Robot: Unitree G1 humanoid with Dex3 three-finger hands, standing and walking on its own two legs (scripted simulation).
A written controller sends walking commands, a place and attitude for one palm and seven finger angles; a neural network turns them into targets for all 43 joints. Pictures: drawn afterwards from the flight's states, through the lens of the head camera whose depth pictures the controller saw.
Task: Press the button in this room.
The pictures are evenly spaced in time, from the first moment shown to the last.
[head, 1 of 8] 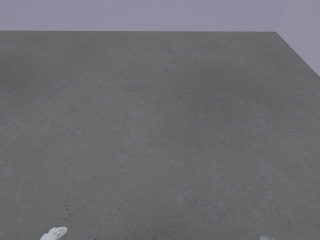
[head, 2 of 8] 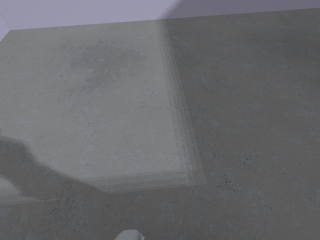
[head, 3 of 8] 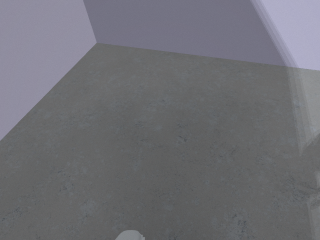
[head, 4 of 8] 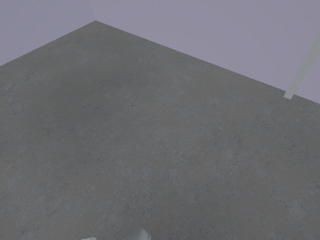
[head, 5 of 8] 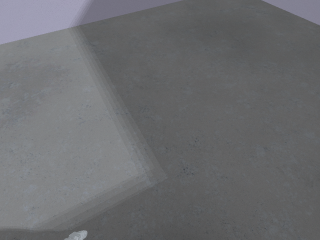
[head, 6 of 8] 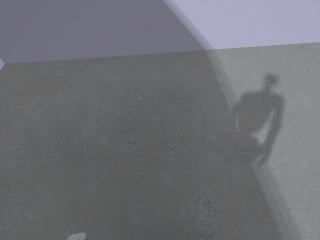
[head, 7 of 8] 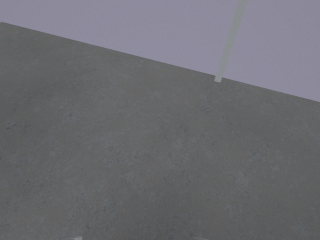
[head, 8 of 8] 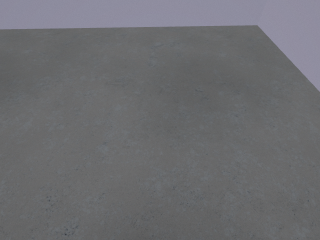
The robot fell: no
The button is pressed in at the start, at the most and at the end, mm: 0 0 0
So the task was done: no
